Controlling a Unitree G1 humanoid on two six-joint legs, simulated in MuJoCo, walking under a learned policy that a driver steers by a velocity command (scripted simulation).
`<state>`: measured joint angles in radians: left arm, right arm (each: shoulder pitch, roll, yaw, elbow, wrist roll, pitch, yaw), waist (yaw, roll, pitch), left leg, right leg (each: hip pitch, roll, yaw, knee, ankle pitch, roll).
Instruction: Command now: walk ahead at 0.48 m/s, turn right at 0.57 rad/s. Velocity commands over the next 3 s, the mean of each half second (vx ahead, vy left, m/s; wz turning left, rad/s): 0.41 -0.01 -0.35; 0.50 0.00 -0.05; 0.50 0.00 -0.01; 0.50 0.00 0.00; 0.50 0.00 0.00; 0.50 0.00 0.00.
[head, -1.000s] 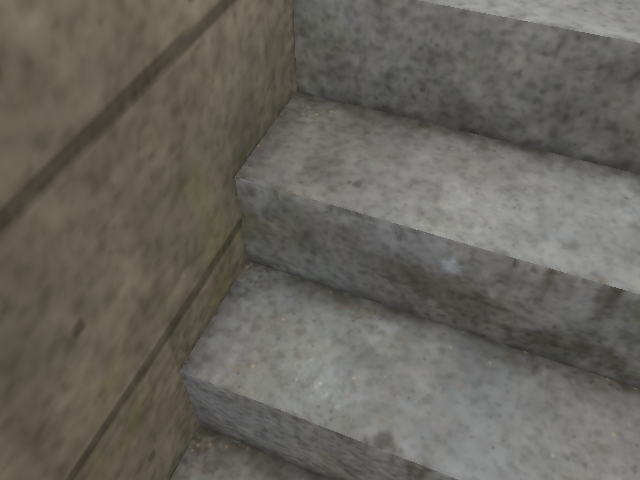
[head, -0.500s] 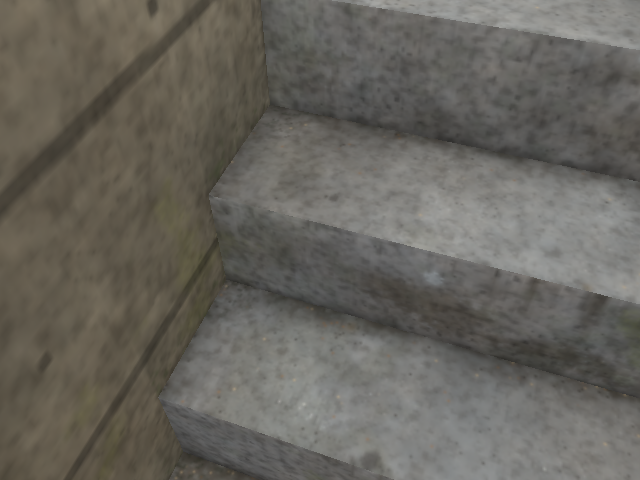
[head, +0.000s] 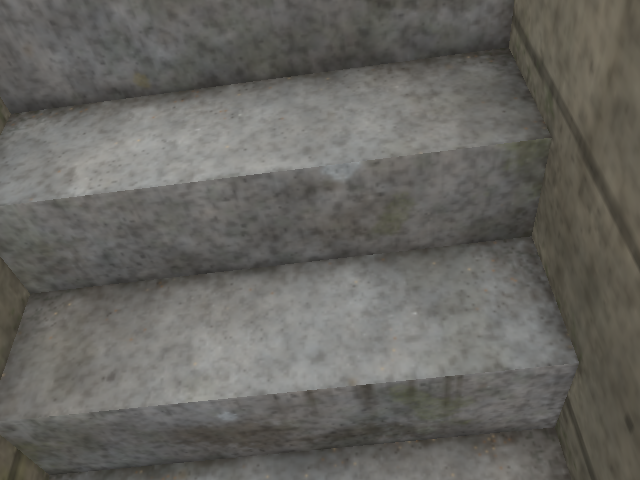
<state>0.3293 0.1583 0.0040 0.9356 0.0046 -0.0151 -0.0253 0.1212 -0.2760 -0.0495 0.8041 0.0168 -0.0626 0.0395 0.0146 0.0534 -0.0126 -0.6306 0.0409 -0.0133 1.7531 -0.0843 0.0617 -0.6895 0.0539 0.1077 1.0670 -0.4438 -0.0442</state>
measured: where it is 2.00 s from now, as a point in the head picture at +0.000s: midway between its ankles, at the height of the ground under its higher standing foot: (253, 96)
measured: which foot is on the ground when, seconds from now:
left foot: up 0.00-0.64, down 0.66-1.00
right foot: down 0.00-0.68, up 0.70-1.00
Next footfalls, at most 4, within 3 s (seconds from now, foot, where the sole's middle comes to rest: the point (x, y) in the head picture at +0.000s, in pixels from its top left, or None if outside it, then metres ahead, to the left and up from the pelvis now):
0.66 left None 0.31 0.23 -0.50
1.18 right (327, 325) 0.58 0.07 -0.30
1.60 left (170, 136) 0.81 0.29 -0.09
2.06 right None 1.05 0.05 0.11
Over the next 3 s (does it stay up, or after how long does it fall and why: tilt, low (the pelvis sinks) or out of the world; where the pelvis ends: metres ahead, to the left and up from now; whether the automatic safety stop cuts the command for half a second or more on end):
stays up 1.40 0.10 1.15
